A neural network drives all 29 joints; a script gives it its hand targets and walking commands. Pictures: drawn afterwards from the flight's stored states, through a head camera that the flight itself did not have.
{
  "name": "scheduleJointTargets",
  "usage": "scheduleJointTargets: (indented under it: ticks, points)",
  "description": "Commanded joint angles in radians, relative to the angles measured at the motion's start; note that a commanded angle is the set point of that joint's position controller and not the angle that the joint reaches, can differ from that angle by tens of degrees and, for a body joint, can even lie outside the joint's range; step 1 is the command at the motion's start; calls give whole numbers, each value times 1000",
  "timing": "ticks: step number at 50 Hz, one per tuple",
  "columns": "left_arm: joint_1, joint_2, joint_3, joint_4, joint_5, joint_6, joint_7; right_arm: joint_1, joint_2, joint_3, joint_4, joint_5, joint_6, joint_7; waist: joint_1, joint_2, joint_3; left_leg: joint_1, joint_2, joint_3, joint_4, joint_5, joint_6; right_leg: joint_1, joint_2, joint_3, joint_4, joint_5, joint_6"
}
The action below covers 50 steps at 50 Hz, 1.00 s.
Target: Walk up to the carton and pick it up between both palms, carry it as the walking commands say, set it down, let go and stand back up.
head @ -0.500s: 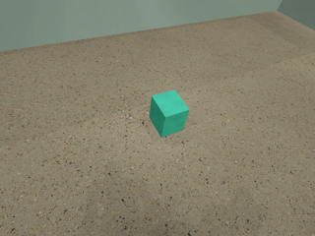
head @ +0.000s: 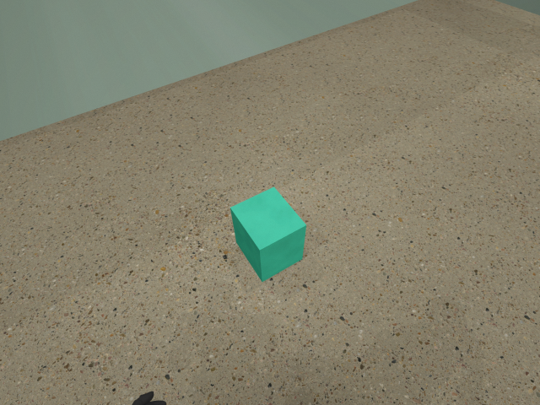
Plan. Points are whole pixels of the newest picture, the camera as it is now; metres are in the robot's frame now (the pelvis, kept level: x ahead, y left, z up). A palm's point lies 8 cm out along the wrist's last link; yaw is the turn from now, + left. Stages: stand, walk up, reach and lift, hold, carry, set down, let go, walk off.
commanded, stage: walk up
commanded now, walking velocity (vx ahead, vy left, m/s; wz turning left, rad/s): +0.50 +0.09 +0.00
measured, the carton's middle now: (268, 234) +0.82 -0.02 -0.63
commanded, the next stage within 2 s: none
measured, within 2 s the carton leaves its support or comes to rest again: neither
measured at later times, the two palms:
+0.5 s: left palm out of the picture +0.14 +0.28 -0.15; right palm (354, 280) +0.36 -0.16 -0.11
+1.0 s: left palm (152, 272) +0.41 +0.22 -0.11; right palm (398, 316) +0.30 -0.24 -0.14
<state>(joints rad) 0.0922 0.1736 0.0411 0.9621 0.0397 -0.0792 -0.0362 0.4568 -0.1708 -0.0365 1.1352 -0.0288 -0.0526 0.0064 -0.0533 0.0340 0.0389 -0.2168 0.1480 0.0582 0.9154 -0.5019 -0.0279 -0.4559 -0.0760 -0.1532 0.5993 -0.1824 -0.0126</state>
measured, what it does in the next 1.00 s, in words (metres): walks ahead: left foot, then right foot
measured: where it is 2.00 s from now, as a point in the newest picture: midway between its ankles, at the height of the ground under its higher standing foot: (282, 352)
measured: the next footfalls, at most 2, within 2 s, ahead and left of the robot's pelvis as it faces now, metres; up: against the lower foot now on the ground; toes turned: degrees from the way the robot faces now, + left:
left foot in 0.42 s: +0.36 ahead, +0.17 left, +0.00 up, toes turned +10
right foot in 0.90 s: +0.42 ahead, -0.13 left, +0.00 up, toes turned -8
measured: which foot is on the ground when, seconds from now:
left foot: up 0.00-0.40, down 0.42-0.90, up 0.92-1.00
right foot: down 0.00-0.42, up 0.44-0.88, down 0.90-1.00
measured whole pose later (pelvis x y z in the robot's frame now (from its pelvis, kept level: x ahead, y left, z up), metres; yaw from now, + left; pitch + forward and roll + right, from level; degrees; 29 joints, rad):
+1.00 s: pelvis +0.35 -0.01 +0.02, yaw +0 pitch +0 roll +0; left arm 0.20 0.15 0.04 1.06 0.03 -0.04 -0.01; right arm 0.36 -0.20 -0.05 1.13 -0.03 0.01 0.00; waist -0.02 0.05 0.01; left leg -0.37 0.10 0.07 0.87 -0.42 -0.03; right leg -0.28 -0.06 -0.12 0.48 -0.20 -0.01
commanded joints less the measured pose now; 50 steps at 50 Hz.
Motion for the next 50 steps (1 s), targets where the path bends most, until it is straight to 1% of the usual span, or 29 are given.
scheduleJointTargets:
  ticks: [1, 2, 3, 5, 8, 9, 12, 15, 17, 18, 19, 20, 21, 22, 23, 24, 25, 27, 29, 36, 41, 42, 43, 44, 45, 46, 47, 48, 50]
  points:
    - [305, 216, 55, 41, -6, -11, 30, -52, -85, -31, -101, 6, -37, -5, 111, -79, -103, -499, 25, -54, 366, 126, 19, 506, -377, 507, -335, 58, -121]
    - [268, 167, 47, 38, -12, -15, 35, -30, -73, -37, -81, 2, -21, 0, 80, -42, -75, -441, 42, -56, 343, 184, 5, 415, -344, 412, -333, 141, -104]
    - [240, 138, 40, 36, -17, -17, 37, -11, -58, -37, -78, 0, -5, 8, 59, -72, -63, -386, 46, -59, 296, 214, -4, 356, -309, 330, -336, 180, -79]
    - [237, 122, 31, 42, -15, -21, 38, -29, -39, -32, -102, -4, 25, 19, 47, -180, -35, -361, 36, -40, 223, 282, -11, 295, -269, 247, -366, 150, -61]
    - [273, 128, 30, 47, -12, -25, 37, -126, -56, -31, -146, -6, 43, 36, 55, -223, 11, -393, 17, -11, 123, 353, -20, 285, -251, 204, -403, 133, -71]
    - [285, 130, 32, 48, -10, -24, 36, -170, -56, -30, -166, -5, 45, 40, 63, -200, 27, -393, 16, -4, 64, 371, -26, 274, -250, 192, -421, 90, -79]
    - [312, 138, 37, 57, -10, -20, 40, -312, -57, -20, -212, 0, 42, 51, 91, -202, 87, -382, 7, 14, -145, 438, -37, 266, -238, 166, -452, 31, -80]
    - [322, 155, 42, 70, -10, -18, 41, -385, -52, -15, -233, 2, 31, 56, 99, -185, 89, -311, -5, 33, -303, 440, -31, 287, -232, 125, -435, 104, -76]
    - [323, 152, 40, 87, -16, -11, 39, -378, -70, -16, -234, 5, 13, 46, 89, -257, 52, -194, -33, 64, -364, 406, -10, 289, -166, 54, -388, 55, -74]
    - [344, 147, 34, 101, -17, -5, 39, -343, -81, -22, -216, 3, 8, 37, 78, -211, 45, -115, -50, 96, -385, 395, -15, 266, -156, 52, -343, 42, -72]
    - [365, 136, 28, 110, -21, 0, 38, -265, -108, -31, -184, 0, 0, 27, 53, -120, 4, 19, -64, 123, -410, 385, -10, 237, -129, 40, -236, 72, -64]
    - [381, 108, 20, 116, -28, 4, 36, -152, -155, -47, -140, -6, -12, 15, 6, -8, -72, 175, -57, 118, -430, 381, 10, 198, -88, 12, -39, 115, -44]
    - [396, 82, 15, 99, -31, 2, 36, -21, -256, -78, -114, -23, -28, 3, -46, 209, -190, 353, 152, -139, -473, 469, 61, 48, -35, -12, 250, -56, 1]
    - [455, 54, 11, 67, -38, -1, 44, 58, -346, -93, -118, -20, -27, -9, -67, 377, -322, 491, 403, -498, -618, 568, 162, -125, 58, 34, 498, -404, 27]
    - [415, 90, 27, 89, -27, 12, 48, 44, -303, -76, -102, -3, -21, -5, -54, 215, -307, 415, 388, -466, -608, 648, 184, -102, -7, 137, 594, -388, 21]
    - [387, 117, 47, 99, -24, 23, 44, -23, -278, -66, -114, 5, -17, -17, -17, 94, -266, 329, 380, -438, -600, 785, 166, -106, -22, 172, 635, -328, 21]
    - [380, 95, 44, 103, -23, 33, 41, -97, -237, -59, -120, 10, -17, -23, 25, 59, -191, 219, 336, -332, -583, 900, 158, -82, -43, 201, 652, -267, 30]
    - [397, 49, 32, 109, -12, 57, 33, -200, -158, -41, -131, 12, -19, -27, 76, 120, -119, 89, 234, -143, -576, 919, 128, -31, -57, 193, 581, -190, 48]
    - [395, 39, 32, 114, -5, 86, 29, -208, -158, -41, -136, 10, -17, -25, 83, 156, -103, 18, 202, -79, -607, 824, 109, 6, -38, 142, 532, -146, 61]
    - [164, 42, 24, 35, 2, 110, 8, -138, -170, -48, -97, 1, 2, -30, 37, 159, 5, -22, 193, -86, -749, 264, 130, -62, -49, 109, 250, -59, 79]
    - [111, 61, 26, 21, -9, 93, 1, -128, -198, -61, -94, -5, 14, -29, 34, 155, -1, -75, 199, -88, -749, 103, 124, 90, -27, 66, 44, -89, 72]
    - [136, 68, 24, 32, -13, 82, 5, -142, -198, -61, -92, -7, 13, -24, 49, 171, -4, -105, 178, -63, -722, 64, 109, 167, -23, 49, -18, -73, 68]
    - [191, 64, 15, 55, -12, 60, 13, -161, -161, -52, -82, -3, 19, -15, 82, 183, -22, -137, 91, 11, -631, 34, 91, 279, 0, 15, -123, -22, 63]
    - [258, 100, 30, 96, -13, 43, 25, -108, -109, -35, -63, -6, 21, -11, 102, 48, -65, -187, 37, 47, -513, 39, 66, 417, -9, 18, -173, -12, 54]
    - [339, 162, 48, 123, -3, 28, 37, -74, -41, -16, -71, -4, 20, -7, 133, -211, -73, -280, -31, 96, -280, 3, 35, 468, -157, 187, -306, -150, 31]
    - [366, 228, 50, 126, 7, 15, 38, -92, -1, 1, -107, -2, 27, -8, 117, -391, -30, -380, -82, 49, -37, -51, 4, 391, -323, 439, -431, -269, 10]
    - [306, 240, 46, 109, -4, 27, 47, -87, -38, -15, -114, -2, 33, -11, 122, -378, -38, -379, -61, -9, 24, -44, 9, 345, -383, 549, -526, -404, -74]
    - [254, 217, 46, 96, -3, 31, 47, -114, -82, -25, -97, -1, 33, -8, 108, -298, 6, -397, -33, -22, 89, 12, -1, 322, -348, 509, -514, -420, -101]
    - [171, 138, 25, 78, -18, 22, 52, -94, -79, -27, -60, -2, 28, -2, 62, -188, 41, -350, -14, -33, 72, 171, -8, 283, -243, 326, -462, -196, -78]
